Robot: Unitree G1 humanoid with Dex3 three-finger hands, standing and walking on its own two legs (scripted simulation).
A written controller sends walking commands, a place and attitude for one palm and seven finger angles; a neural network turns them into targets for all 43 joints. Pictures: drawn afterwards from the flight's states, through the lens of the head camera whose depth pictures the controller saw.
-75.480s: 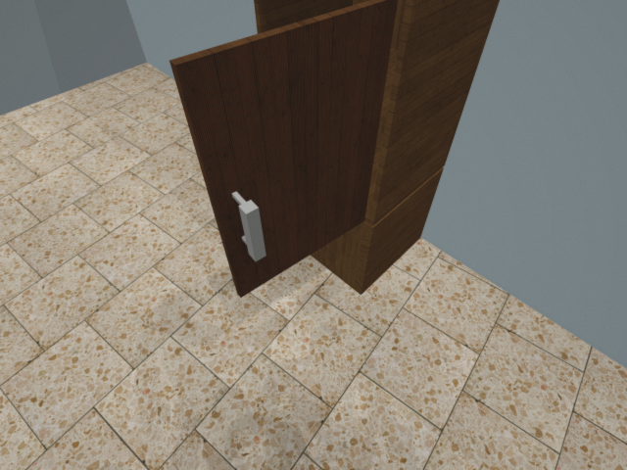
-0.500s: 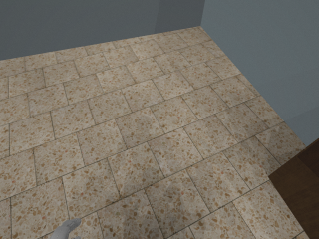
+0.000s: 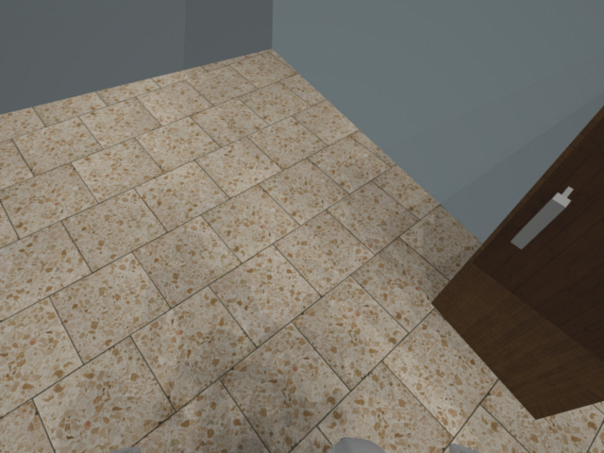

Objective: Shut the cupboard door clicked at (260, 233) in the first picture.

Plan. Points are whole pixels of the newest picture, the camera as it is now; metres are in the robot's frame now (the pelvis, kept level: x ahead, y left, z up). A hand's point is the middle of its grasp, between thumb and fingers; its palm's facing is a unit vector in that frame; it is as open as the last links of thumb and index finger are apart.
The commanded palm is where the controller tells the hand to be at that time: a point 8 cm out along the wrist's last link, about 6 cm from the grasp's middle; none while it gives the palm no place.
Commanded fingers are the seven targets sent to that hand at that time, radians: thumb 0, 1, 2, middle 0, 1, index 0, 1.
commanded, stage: turn to face it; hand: left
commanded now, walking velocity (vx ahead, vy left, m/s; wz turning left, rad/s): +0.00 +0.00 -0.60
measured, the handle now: (542, 217) +0.59 -0.46 -0.08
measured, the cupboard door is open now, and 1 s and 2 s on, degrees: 10 10 10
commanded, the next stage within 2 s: take the last steps up to it in 1.14 s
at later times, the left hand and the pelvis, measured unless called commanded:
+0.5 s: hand (213, 435) +0.16 +0.13 -0.16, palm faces -0.28 -0.93 -0.24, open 7.4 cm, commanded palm none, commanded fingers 0.00 0.90 0.90 -0.20 -0.30 -0.20 -0.30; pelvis +0.01 -0.04 +0.00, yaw -17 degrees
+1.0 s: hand (265, 391) +0.22 +0.07 -0.16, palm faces -0.52 -0.81 -0.27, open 7.3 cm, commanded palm none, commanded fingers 0.00 0.90 0.90 -0.20 -0.30 -0.20 -0.30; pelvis +0.02 -0.05 -0.01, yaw -33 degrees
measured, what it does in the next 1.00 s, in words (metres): steps on the spot, turning right: right foot, then left foot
